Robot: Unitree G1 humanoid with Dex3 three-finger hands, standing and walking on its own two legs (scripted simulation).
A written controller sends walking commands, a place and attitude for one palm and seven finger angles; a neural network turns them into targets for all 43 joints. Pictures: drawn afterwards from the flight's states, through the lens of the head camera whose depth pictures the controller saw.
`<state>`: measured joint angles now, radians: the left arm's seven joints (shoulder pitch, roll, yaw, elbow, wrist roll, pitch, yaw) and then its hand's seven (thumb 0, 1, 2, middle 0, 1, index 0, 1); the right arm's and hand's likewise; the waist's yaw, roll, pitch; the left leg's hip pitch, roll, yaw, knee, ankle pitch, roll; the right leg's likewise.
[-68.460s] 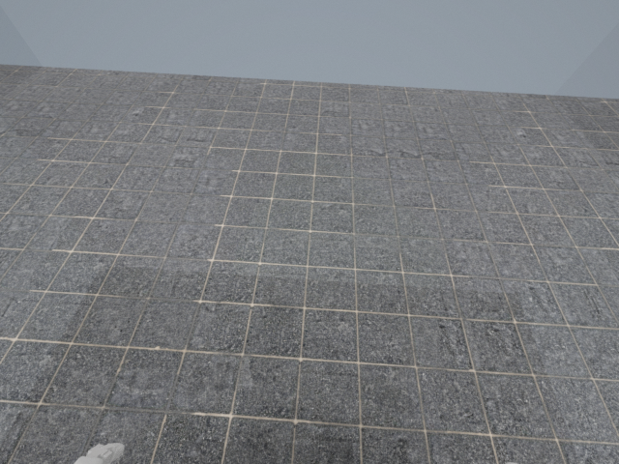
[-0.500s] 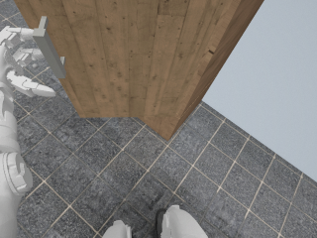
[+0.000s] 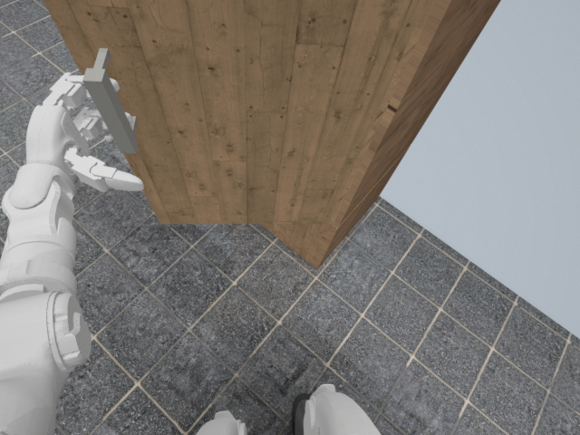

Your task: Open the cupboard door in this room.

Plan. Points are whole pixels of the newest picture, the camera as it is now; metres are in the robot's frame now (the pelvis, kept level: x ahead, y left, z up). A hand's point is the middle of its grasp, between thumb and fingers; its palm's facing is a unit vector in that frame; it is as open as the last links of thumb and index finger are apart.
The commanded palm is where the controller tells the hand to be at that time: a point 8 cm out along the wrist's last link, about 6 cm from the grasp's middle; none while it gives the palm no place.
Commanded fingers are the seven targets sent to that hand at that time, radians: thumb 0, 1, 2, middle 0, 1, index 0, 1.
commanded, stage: slide the fingers in behind the handle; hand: left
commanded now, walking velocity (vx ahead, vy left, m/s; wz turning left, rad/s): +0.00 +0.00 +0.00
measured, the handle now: (116, 104) +0.55 +0.21 +0.07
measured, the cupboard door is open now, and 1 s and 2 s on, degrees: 42 42 59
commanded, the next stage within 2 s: close the thumb around the handle in 0.58 s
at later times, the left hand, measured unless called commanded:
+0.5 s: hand (124, 138) +0.49 +0.19 +0.07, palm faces -0.02 -1.00 -0.02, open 14.0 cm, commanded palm +0.46 +0.23 +0.07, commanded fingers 0.00 -0.50 0.30 -0.30 -1.20 -0.30 -1.20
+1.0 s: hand (125, 137) +0.49 +0.19 +0.07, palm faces -0.02 -1.00 -0.03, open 11.1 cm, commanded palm +0.47 +0.23 +0.07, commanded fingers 0.00 0.45 0.71 -0.37 -1.30 -0.37 -1.30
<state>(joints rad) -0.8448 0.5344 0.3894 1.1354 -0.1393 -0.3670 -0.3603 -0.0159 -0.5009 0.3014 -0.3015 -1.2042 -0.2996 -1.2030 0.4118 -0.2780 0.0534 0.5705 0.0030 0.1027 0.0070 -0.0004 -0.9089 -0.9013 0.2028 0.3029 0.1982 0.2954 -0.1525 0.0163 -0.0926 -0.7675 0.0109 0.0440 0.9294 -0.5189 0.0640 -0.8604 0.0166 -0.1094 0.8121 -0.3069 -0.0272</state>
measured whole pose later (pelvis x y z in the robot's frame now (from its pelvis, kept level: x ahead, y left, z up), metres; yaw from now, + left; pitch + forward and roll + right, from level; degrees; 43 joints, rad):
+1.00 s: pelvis -0.01 -0.01 +0.00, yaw +0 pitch +20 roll -2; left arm -0.91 0.54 0.39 1.19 -0.10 -0.40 -0.31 -0.01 -0.06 0.49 -0.33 -1.25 -0.32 -1.25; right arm 0.41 -0.29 0.05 0.58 0.00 0.06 0.00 0.00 -0.91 -0.90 0.20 0.30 0.20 0.30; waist -0.17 0.01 -0.08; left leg -0.80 0.01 0.04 0.95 -0.51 0.05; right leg -0.90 0.01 -0.11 0.84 -0.30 -0.04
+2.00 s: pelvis +0.00 +0.00 +0.01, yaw -1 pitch +16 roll -2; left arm -0.28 0.27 0.24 0.53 -0.23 -0.35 -0.24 0.00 0.71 0.74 -0.35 -1.33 -0.32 -1.33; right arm 0.37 -0.27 0.01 0.51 0.03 0.05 0.04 0.00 -0.91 -0.90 0.20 0.30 0.20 0.30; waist -0.07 0.03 -0.14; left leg -0.62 0.00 0.08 0.82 -0.49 0.06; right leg -0.75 0.02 -0.06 0.76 -0.29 -0.03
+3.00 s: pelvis -0.02 -0.05 +0.01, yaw +4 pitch +8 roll +1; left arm 0.01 -0.03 -0.08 0.21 0.00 -0.26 0.43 0.00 -0.06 0.49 -0.32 -1.25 -0.30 -1.25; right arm 0.20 -0.21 0.01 0.58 -0.04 -0.02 -0.03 0.01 -0.91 -0.90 0.20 0.30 0.20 0.30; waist 0.01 0.03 -0.08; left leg -0.52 -0.01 0.00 0.83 -0.45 0.00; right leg -0.65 0.00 -0.14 0.81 -0.32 -0.09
